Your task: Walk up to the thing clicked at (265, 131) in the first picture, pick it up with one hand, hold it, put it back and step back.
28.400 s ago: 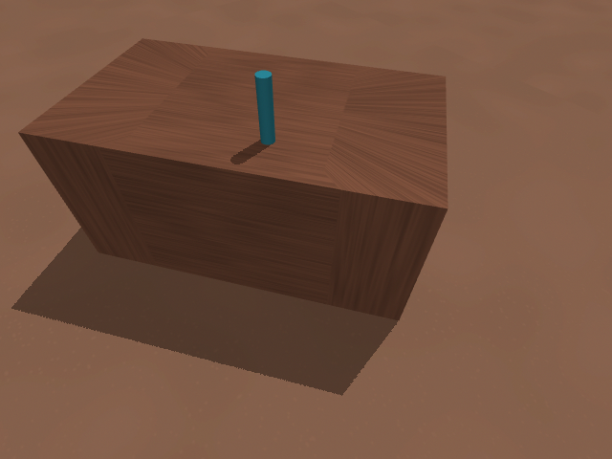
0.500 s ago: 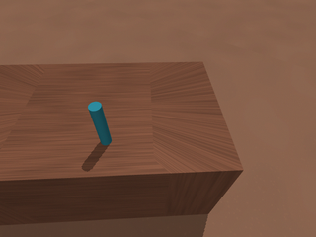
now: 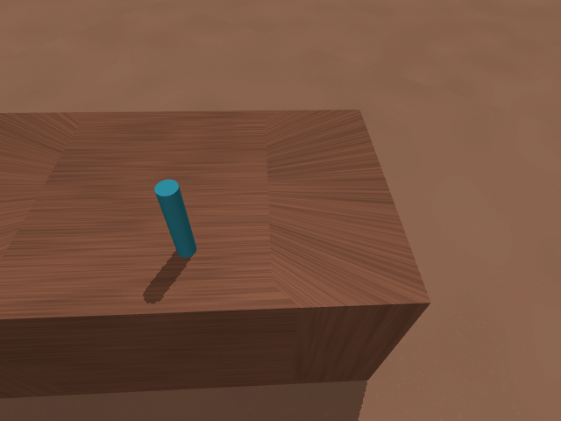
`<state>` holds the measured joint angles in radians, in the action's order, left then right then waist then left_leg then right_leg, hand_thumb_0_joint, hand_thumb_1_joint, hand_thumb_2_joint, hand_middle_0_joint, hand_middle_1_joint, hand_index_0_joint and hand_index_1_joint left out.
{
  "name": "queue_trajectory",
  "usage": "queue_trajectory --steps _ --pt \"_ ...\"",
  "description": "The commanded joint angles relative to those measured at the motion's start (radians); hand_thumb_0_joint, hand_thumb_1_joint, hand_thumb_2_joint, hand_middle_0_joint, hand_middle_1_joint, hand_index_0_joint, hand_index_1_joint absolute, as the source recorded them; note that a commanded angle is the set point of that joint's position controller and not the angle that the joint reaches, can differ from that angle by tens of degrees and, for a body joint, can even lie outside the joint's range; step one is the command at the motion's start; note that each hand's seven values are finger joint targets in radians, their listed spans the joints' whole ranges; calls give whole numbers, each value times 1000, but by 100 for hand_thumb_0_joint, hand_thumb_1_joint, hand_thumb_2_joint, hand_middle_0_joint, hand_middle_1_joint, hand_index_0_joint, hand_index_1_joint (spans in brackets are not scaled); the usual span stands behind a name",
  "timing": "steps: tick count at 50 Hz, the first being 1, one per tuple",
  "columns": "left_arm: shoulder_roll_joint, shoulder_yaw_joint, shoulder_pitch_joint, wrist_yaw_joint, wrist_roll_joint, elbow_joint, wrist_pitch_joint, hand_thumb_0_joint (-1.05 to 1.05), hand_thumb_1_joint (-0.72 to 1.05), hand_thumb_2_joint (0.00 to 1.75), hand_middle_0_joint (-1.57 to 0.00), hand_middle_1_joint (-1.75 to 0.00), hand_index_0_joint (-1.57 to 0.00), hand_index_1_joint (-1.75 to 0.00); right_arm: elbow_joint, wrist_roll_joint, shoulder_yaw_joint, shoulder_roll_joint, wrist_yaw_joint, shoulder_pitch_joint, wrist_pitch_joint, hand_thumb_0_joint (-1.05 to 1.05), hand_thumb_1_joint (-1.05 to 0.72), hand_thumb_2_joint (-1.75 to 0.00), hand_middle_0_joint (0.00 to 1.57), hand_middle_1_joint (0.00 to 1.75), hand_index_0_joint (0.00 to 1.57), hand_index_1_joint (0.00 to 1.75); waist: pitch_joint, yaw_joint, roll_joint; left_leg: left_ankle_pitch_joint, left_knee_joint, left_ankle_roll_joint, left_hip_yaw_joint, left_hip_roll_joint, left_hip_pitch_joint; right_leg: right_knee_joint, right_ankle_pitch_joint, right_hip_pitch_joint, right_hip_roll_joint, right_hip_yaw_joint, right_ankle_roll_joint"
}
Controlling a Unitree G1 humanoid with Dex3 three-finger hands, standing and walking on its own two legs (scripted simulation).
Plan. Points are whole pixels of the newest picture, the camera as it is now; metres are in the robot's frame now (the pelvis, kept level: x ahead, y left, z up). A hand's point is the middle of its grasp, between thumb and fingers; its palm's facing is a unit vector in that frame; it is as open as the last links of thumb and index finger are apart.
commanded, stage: stand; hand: left
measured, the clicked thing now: (177, 222) +0.49 +0.22 -0.08
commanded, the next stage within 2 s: step back in 0.08 s
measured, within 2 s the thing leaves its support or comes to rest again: neither
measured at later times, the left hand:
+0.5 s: hand out of the picture -0.01 +0.24 -0.15, palm faces -0.01 -0.90 -0.43, open 7.4 cm
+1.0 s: hand out of the picture -0.13 +0.30 -0.17, palm faces +0.08 -0.92 -0.38, open 7.4 cm
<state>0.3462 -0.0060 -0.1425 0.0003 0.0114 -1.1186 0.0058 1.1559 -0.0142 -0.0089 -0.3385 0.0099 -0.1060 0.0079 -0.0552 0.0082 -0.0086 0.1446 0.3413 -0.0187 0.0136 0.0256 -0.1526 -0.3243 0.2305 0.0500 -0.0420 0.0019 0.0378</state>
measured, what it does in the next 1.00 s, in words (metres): walks backwards: left foot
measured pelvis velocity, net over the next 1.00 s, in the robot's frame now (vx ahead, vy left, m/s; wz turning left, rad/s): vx -0.20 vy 0.01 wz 0.06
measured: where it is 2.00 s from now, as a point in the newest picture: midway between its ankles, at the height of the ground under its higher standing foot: outside the picture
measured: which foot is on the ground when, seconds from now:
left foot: down 0.00-0.34, up 0.36-0.74, down 0.76-1.00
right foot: down 0.00-0.78, up 0.80-1.00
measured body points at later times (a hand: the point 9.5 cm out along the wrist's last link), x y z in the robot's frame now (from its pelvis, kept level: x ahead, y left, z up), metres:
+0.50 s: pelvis -0.08 -0.03 -0.02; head -0.01 -0.06 +0.42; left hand -0.01 +0.28 -0.13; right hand +0.06 -0.35 -0.16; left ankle -0.07 +0.11 -0.67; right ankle -0.06 -0.14 -0.75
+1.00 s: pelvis -0.20 +0.01 -0.01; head -0.14 +0.04 +0.43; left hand -0.13 +0.34 -0.14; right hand -0.07 -0.29 -0.12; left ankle -0.16 +0.11 -0.75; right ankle -0.24 -0.14 -0.64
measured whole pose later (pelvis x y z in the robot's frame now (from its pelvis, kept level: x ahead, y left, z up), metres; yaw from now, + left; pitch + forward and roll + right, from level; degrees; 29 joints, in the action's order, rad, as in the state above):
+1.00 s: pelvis -0.20 +0.01 -0.01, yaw +3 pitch -1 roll -2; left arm 0.40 -0.09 -0.16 0.03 0.00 -0.87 -0.05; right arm 0.90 -0.03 -0.04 -0.36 0.00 -0.10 -0.04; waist -0.17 -0.02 -0.03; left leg 0.22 0.54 0.05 0.01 -0.01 -0.30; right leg -1.24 0.47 0.44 0.11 0.15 0.02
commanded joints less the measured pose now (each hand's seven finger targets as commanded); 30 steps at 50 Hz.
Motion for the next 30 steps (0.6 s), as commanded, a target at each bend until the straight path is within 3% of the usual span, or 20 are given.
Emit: queue_trajectory --steps 1,3,4,7,9,12,13,14,15,16,17,18,19,20,22,23,24,25,28,30 --pt "216 -43 31 12 1 55 21 0 90 90 -20 -30 -20 -30 -60 6 -38 -220 -17 39 19 0 -90 -90 20 30 20 30 57 -3 16 -107 -43 34 -90 107 66 66 -110 71 -93 55 -49" --pt "214 -42 27 12 2 55 22 0 90 90 -20 -30 -20 -30 -63 6 -37 -216 -17 38 20 0 -90 -90 20 30 20 30 70 -4 9 -143 -33 37 -88 109 71 61 -141 60 -95 52 -48" --pt "281 -83 52 15 -17 74 8 0 90 90 -20 -30 -20 -30 -87 17 -62 -281 -12 63 5 0 -90 -90 20 30 20 30 -32 2 18 -343 56 65 -107 100 -10 -48 -295 139 -66 51 -54" --pt "241 -83 20 20 -25 110 -3 0 90 90 -20 -30 -20 -30 -123 31 -70 -275 -11 39 -6 0 -90 -90 20 30 20 30 75 5 62 -488 93 118 -112 140 22 -177 -306 109 -33 5 -65" --pt "213 -81 11 19 -24 130 -17 0 90 90 -20 -30 -20 -30 -148 27 -88 -297 -12 42 -16 0 -90 -90 20 30 20 30 123 8 119 -469 72 171 -167 191 0 -291 -195 121 12 -16 -72" --pt "203 -86 -47 16 -13 151 -38 0 90 90 -20 -30 -20 -30 -202 16 -103 -324 -18 89 -28 0 -90 -90 20 30 20 30 160 -16 216 -390 53 252 -225 271 -60 -480 180 142 54 -12 -81" --pt "200 -90 -81 14 -10 150 -42 0 90 90 -20 -30 -20 -30 -223 11 -106 -321 -20 107 -32 0 -90 -90 20 30 20 30 172 -28 237 -356 72 262 -233 286 -89 -503 225 137 48 -5 -90" --pt "198 -92 -114 13 -9 146 -43 0 90 90 -20 -30 -20 -30 -238 8 -106 -311 -20 133 -39 0 -90 -90 20 30 20 30 178 -48 221 -305 111 254 -206 270 -116 -450 210 122 36 2 -94" --pt "209 -100 -137 11 -5 141 -39 0 90 90 -20 -30 -20 -30 -254 12 -104 -294 -18 155 -48 0 -90 -90 20 30 20 30 168 -68 176 -241 194 213 -174 218 -165 -376 104 98 13 22 -107" --pt "246 -108 -114 12 3 159 -33 0 90 90 -20 -30 -20 -30 -270 19 -95 -262 -18 164 -54 0 -90 -90 20 30 20 30 117 -72 2 -137 357 142 -95 84 -186 -181 -75 171 -87 156 -139" --pt "321 -127 -79 13 10 182 -22 0 90 90 -20 -30 -20 -30 -285 31 -80 -209 -21 170 -59 0 -90 -90 20 30 20 30 42 -76 -165 130 530 57 -51 -103 -300 -5 -306 176 -245 371 -168" --pt "369 -137 -22 17 21 220 -15 0 90 90 -20 -30 -20 -30 -286 22 -73 -192 -30 128 -67 0 -90 -90 20 30 20 30 27 -56 -174 443 685 48 -146 -155 -356 5 -424 192 -344 450 -257" --pt "341 -128 28 19 22 244 -14 0 90 90 -20 -30 -20 -30 -266 22 -80 -211 -32 52 -71 0 -90 -90 20 30 20 30 22 -9 -109 464 790 46 -189 -142 -341 -51 -540 213 -324 372 -293" --pt "363 -134 72 26 28 261 -11 0 90 90 -20 -30 -20 -30 -262 19 -84 -213 -34 18 -70 0 -90 -90 20 30 20 30 39 2 -163 462 858 55 -198 -133 -352 -61 -551 248 -346 394 -320" --pt "306 -128 142 25 28 294 -9 0 90 90 -20 -30 -20 -30 -248 31 -98 -251 -28 -19 -64 0 -90 -90 20 30 20 30 29 22 -167 353 895 39 -199 -130 -305 -80 -435 262 -229 257 -262" --pt "282 -124 148 26 28 296 -8 0 90 90 -20 -30 -20 -30 -243 34 -97 -262 -28 -44 -64 0 -90 -90 20 30 20 30 55 34 -159 323 881 30 -191 -144 -345 -114 -459 177 -180 191 -229" --pt "277 -123 128 29 27 301 -8 0 90 90 -20 -30 -20 -30 -251 27 -92 -258 -33 -47 -64 0 -90 -90 20 30 20 30 83 20 -150 313 890 21 -191 -151 -387 -148 -496 97 -182 184 -224" --pt "266 -123 100 32 23 304 -8 0 90 90 -20 -30 -20 -30 -251 21 -86 -257 -37 -49 -64 0 -90 -90 20 30 20 30 98 2 -139 318 905 15 -183 -146 -406 -160 -521 53 -203 188 -240" --pt "249 -121 -14 46 14 307 -10 0 90 90 -20 -30 -20 -30 -289 9 -71 -251 -43 25 -50 0 -90 -90 20 30 20 30 122 -73 -111 346 743 4 -168 -105 -443 -194 -591 -99 -242 207 -265" --pt "258 -127 -47 51 10 304 -14 0 90 90 -20 -30 -20 -30 -304 5 -68 -245 -43 40 -43 0 -90 -90 20 30 20 30 126 -92 -136 375 649 0 -145 -87 -433 -206 -635 -150 -267 222 -280"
